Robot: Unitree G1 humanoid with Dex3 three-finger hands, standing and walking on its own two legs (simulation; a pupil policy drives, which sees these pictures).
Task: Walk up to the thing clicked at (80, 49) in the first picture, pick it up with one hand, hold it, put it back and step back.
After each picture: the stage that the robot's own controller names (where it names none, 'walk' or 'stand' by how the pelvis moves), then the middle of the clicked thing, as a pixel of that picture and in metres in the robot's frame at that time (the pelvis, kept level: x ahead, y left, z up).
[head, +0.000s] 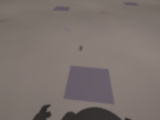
stand; (80, 48) +1.49 +0.19 -0.72
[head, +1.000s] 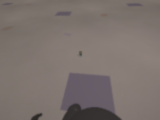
walk; (80, 53) +1.35 +0.28 -0.72
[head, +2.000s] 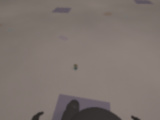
walk; (75, 67) +0.87 +0.28 -0.71
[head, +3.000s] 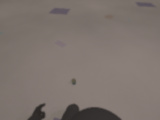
walk; (73, 81) +0.57 +0.22 -0.70
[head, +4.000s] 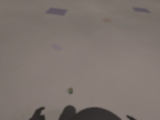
walk; (70, 91) +0.43 +0.18 -0.70
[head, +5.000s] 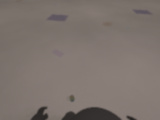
stand; (72, 98) +0.36 +0.18 -0.72
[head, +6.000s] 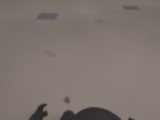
stand; (67, 100) +0.32 +0.23 -0.71
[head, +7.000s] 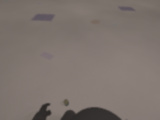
stand; (66, 102) +0.29 +0.23 -0.72
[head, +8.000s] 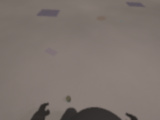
stand; (68, 99) +0.30 +0.22 -0.72
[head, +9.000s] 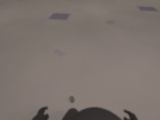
stand; (72, 99) +0.33 +0.20 -0.72
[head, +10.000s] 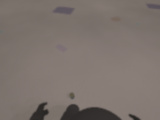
stand; (72, 95) +0.34 +0.18 -0.71
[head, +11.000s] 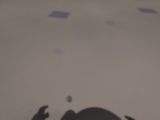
stand; (69, 99) +0.33 +0.20 -0.72
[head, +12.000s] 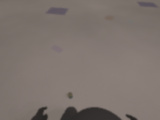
stand; (70, 95) +0.34 +0.21 -0.72
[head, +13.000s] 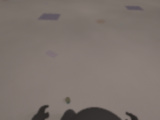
stand; (67, 100) +0.32 +0.23 -0.72
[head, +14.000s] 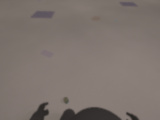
stand; (66, 100) +0.29 +0.24 -0.72
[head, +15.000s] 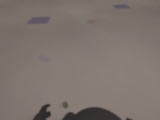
stand; (65, 105) +0.27 +0.27 -0.72
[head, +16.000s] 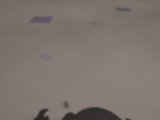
stand; (66, 104) +0.28 +0.24 -0.73
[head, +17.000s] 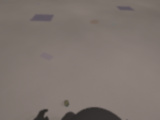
stand; (66, 103) +0.28 +0.23 -0.73
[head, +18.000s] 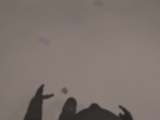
go down; (64, 90) +0.31 +0.23 -0.66
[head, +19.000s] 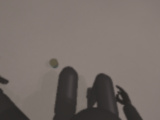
go down; (54, 63) +0.36 +0.30 -0.29
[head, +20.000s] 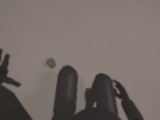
close in; (51, 63) +0.35 +0.31 -0.27
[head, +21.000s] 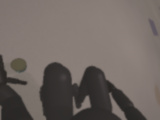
close in; (19, 66) +0.31 +0.33 -0.21
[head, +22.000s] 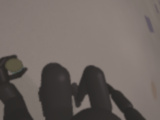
close; (16, 67) +0.30 +0.34 -0.20
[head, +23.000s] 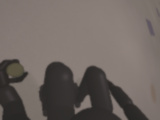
lift; (16, 71) +0.27 +0.34 -0.20
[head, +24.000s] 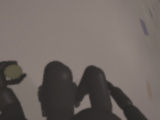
lift; (14, 72) +0.26 +0.34 -0.20
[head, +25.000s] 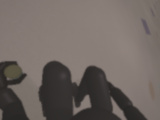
lift; (14, 72) +0.26 +0.34 -0.20
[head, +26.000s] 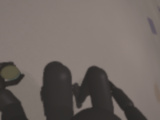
lift; (12, 73) +0.25 +0.36 -0.19
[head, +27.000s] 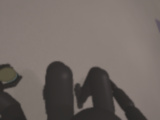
lift; (10, 76) +0.22 +0.38 -0.19
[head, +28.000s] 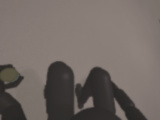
lift; (12, 76) +0.22 +0.38 -0.19
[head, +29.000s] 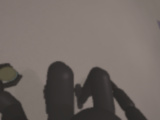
lift; (10, 75) +0.22 +0.38 -0.19
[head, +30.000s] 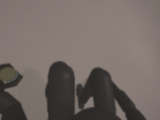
lift; (11, 75) +0.21 +0.39 -0.18
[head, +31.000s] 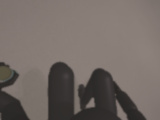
lift; (7, 74) +0.21 +0.42 -0.16
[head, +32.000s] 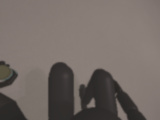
lift; (6, 74) +0.21 +0.43 -0.15
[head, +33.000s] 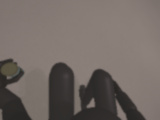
lift; (14, 71) +0.23 +0.41 -0.16
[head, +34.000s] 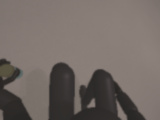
lift; (12, 72) +0.23 +0.42 -0.18
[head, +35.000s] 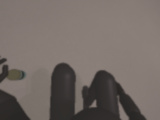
stand; (17, 75) +0.20 +0.43 -0.22
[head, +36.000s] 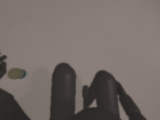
stand; (18, 73) +0.20 +0.43 -0.23
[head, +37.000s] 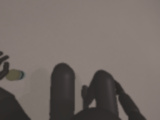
stand; (16, 75) +0.20 +0.43 -0.23
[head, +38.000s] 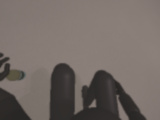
stand; (17, 75) +0.20 +0.43 -0.22
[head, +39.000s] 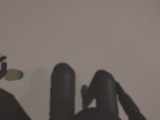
stand; (15, 74) +0.20 +0.43 -0.22
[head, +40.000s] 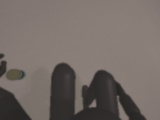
stand; (17, 74) +0.20 +0.43 -0.22
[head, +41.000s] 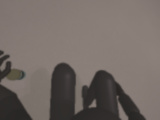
stand; (17, 74) +0.20 +0.43 -0.22
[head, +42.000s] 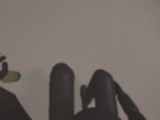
stand; (12, 76) +0.19 +0.43 -0.22
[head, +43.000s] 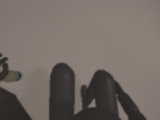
stand; (13, 76) +0.20 +0.43 -0.22
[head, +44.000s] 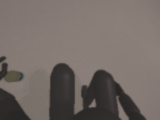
stand; (15, 76) +0.20 +0.43 -0.22
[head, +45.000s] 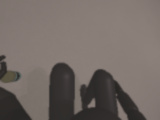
stand; (12, 76) +0.19 +0.43 -0.22
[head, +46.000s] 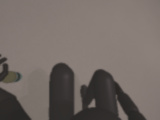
stand; (12, 77) +0.19 +0.43 -0.22
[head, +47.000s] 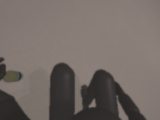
stand; (14, 76) +0.19 +0.43 -0.22
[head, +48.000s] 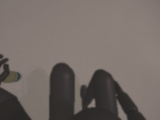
stand; (12, 76) +0.19 +0.43 -0.22
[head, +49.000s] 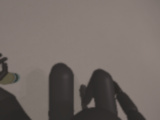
stand; (10, 78) +0.19 +0.43 -0.22
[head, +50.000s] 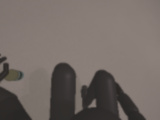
stand; (15, 75) +0.20 +0.43 -0.22
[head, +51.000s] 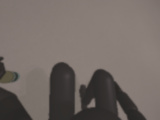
stand; (10, 76) +0.19 +0.43 -0.21
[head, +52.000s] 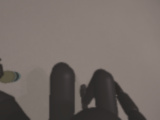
stand; (11, 76) +0.19 +0.43 -0.22
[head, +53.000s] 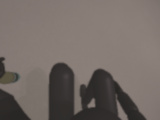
stand; (10, 77) +0.19 +0.43 -0.22
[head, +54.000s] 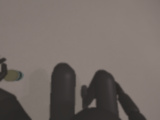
stand; (14, 75) +0.20 +0.43 -0.22
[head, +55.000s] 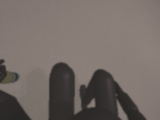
stand; (10, 77) +0.19 +0.43 -0.21
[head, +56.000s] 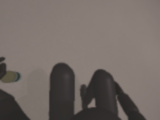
stand; (12, 76) +0.19 +0.43 -0.22
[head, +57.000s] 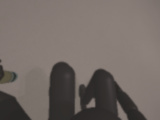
stand; (8, 77) +0.19 +0.43 -0.21
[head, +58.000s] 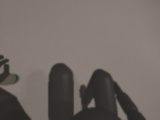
stand; (10, 79) +0.19 +0.43 -0.22
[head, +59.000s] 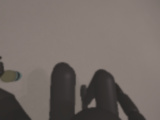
stand; (12, 76) +0.20 +0.43 -0.21
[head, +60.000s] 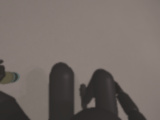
stand; (9, 77) +0.19 +0.43 -0.22
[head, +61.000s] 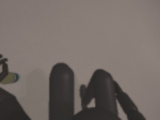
stand; (10, 77) +0.19 +0.43 -0.22
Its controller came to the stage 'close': yes
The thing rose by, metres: 0.07
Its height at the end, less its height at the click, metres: +0.00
